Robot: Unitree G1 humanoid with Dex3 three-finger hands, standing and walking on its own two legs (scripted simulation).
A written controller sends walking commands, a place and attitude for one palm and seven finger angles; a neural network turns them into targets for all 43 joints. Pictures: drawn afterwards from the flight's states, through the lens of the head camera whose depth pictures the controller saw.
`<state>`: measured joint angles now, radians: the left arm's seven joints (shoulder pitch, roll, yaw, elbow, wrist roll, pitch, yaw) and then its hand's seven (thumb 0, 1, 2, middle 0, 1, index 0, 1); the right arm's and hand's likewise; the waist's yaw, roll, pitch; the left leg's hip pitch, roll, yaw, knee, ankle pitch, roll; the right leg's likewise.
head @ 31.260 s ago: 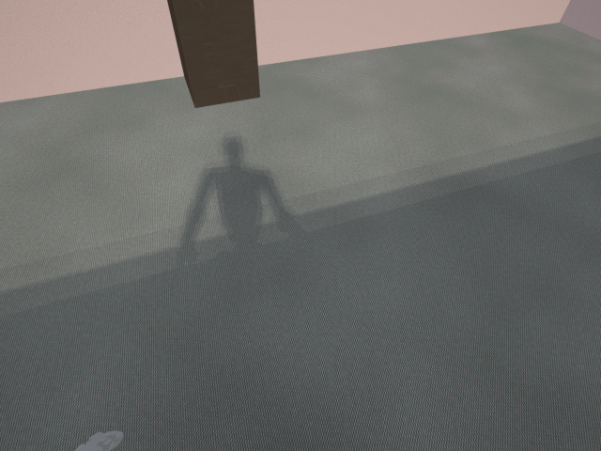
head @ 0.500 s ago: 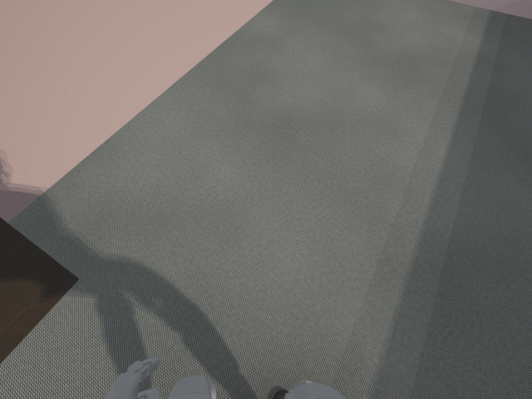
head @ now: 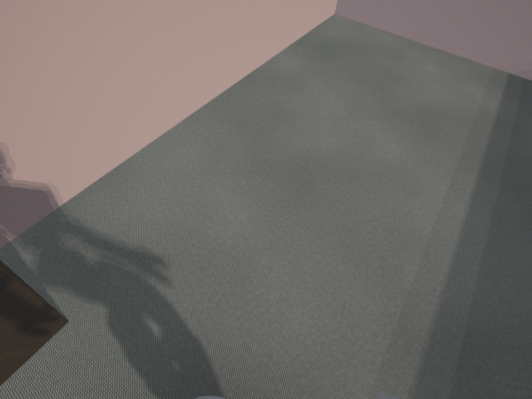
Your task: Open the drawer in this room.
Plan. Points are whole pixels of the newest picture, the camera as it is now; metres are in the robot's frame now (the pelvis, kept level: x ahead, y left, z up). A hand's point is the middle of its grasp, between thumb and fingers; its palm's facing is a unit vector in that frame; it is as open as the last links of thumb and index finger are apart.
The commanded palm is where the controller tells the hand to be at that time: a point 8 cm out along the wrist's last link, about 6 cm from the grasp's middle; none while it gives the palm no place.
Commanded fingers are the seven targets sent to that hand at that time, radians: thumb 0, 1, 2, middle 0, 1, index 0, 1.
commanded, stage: turn to face it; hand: left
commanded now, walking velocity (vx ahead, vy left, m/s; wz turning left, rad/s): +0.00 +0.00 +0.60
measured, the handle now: out of the picture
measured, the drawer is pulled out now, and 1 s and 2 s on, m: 0.00 0.00 0.00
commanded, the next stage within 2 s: take the last steps up to it in 1.68 s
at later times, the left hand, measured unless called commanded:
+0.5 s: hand out of the picture +0.11 +0.21 -0.14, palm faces +0.24 -0.93 -0.27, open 7.4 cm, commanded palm none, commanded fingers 0.00 0.90 0.90 -0.20 -0.30 -0.20 -0.30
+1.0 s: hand out of the picture -0.10 +0.09 -0.14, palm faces +0.59 -0.75 -0.31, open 7.4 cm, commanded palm none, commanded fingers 0.00 0.90 0.90 -0.20 -0.30 -0.20 -0.30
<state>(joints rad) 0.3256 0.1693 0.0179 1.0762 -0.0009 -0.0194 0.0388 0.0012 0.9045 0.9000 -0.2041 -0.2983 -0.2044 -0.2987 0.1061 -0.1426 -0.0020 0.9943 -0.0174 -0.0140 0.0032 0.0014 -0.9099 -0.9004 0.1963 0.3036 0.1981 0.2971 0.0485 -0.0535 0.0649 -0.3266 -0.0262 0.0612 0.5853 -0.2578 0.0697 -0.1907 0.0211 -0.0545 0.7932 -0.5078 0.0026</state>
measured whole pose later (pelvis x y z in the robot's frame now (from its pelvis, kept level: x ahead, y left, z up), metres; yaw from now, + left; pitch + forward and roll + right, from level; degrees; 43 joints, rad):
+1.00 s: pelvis +0.01 -0.08 +0.01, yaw +35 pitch +0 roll +4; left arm 0.30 0.19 0.03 0.93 0.02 0.01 0.03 0.00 0.90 0.90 -0.21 -0.30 -0.21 -0.30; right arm 0.09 -0.30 -0.09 0.95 -0.02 0.10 0.02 0.00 -0.91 -0.90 0.19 0.30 0.20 0.30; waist 0.03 0.01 0.11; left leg -0.42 0.04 0.00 0.97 -0.42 -0.09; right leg -0.17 -0.13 -0.22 0.53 -0.35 -0.03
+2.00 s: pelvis +0.03 -0.09 +0.02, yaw +59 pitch -1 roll +2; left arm 0.31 0.17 0.04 1.01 0.03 -0.03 0.02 0.00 0.91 0.90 -0.21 -0.30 -0.21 -0.30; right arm 0.20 -0.22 -0.07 1.05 -0.03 0.06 0.02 0.00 -0.91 -0.90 0.19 0.30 0.20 0.30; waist 0.05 0.00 0.05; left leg -0.35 0.05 0.02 0.87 -0.40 -0.05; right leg -0.17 -0.09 -0.21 0.44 -0.26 -0.03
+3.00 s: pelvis +0.14 +0.17 +0.01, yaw +57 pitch -1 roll +0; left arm 0.22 0.16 0.03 1.06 0.01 -0.04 0.03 -0.02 0.94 0.90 -0.20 -0.30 -0.21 -0.30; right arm 0.21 -0.17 -0.06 1.05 -0.01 0.01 -0.03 0.01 -0.93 -0.90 0.20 0.30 0.20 0.30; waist 0.00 0.04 0.07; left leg -0.49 0.10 0.01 0.92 -0.30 -0.05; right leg -0.24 0.00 -0.15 0.47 -0.22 -0.07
